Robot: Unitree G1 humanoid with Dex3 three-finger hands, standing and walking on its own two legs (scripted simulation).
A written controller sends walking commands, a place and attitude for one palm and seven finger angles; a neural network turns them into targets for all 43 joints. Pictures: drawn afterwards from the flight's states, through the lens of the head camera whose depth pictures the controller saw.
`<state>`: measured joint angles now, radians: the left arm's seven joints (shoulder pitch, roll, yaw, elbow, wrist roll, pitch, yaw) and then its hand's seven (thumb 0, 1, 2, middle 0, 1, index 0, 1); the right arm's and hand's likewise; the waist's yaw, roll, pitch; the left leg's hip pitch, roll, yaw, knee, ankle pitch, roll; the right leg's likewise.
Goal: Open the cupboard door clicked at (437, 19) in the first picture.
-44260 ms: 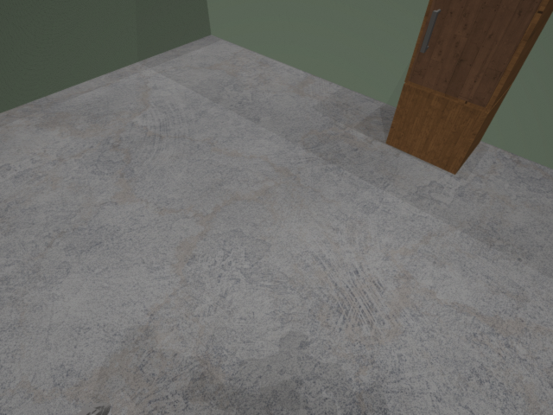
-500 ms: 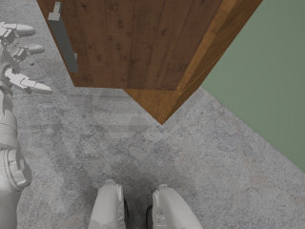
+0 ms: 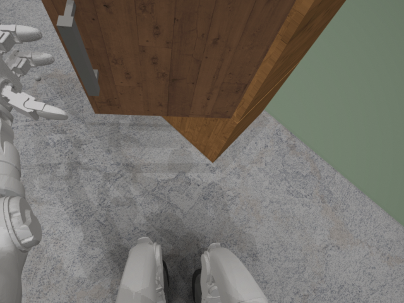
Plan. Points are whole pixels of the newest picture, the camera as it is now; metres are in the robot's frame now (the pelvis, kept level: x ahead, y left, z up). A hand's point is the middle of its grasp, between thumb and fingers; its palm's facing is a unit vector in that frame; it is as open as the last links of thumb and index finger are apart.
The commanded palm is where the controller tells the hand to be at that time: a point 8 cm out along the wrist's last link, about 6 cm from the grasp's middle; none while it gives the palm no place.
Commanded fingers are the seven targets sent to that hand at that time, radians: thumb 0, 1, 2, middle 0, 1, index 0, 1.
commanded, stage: move the hooked fingers beside the handle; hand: left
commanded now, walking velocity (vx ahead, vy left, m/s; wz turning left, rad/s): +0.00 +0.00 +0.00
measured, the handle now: (83, 54) +0.56 +0.20 +0.05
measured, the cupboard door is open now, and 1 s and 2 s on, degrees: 45 45 45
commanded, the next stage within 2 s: slide the fingers in behind the handle in 0.38 s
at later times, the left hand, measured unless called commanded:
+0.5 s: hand (42, 83) +0.49 +0.26 +0.04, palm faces +0.04 -1.00 -0.03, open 14.0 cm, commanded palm +0.49 +0.28 +0.04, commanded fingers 0.00 -0.50 0.30 -0.30 -1.20 -0.30 -1.20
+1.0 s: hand (62, 81) +0.50 +0.23 +0.04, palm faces +0.03 -1.00 -0.02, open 14.0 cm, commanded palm +0.48 +0.25 +0.04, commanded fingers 0.00 -0.50 0.30 -0.30 -1.20 -0.30 -1.20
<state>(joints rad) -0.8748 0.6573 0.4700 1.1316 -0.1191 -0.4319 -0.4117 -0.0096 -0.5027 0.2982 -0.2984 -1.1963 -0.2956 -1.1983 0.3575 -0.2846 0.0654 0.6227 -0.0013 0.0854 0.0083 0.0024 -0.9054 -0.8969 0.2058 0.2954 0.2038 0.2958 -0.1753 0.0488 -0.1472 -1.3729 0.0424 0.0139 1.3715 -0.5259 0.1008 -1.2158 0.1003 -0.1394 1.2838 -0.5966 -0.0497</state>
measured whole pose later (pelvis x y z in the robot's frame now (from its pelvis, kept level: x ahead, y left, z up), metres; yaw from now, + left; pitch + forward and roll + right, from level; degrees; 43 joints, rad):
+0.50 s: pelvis +0.00 -0.01 +0.00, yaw +0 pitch +29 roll -7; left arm -0.87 0.66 0.46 1.16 -0.12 -0.44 -0.41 -0.01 -0.50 0.30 -0.30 -1.20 -0.30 -1.20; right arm 0.34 -0.29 0.07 0.61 0.01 0.09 0.00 0.00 -0.91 -0.90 0.21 0.30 0.20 0.30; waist -0.17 0.05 -0.15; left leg -1.37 0.05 0.01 1.39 -0.53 0.09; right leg -1.22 0.10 -0.14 1.30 -0.60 -0.06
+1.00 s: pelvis +0.00 -0.01 +0.00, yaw +0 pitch +29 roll -7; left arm -0.87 0.58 0.42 1.16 -0.11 -0.47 -0.33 -0.01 -0.50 0.30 -0.30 -1.20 -0.30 -1.20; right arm 0.34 -0.28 0.06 0.62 0.00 0.08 0.02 0.00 -0.91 -0.90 0.20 0.30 0.20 0.30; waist -0.18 0.05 -0.16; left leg -1.36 0.04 0.02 1.38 -0.53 0.09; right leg -1.21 0.10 -0.14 1.30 -0.60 -0.06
